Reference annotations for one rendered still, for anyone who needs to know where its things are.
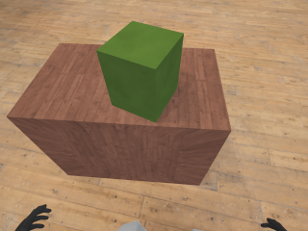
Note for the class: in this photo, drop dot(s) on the right robot hand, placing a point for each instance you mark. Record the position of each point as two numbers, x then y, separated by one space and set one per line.
273 224

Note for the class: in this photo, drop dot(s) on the left robot hand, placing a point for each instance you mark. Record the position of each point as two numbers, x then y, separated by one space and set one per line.
27 223

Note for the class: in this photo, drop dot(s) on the pedestal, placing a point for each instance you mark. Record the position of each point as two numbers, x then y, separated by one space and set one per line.
67 112

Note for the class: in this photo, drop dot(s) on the carton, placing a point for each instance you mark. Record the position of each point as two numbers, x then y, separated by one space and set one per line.
140 66

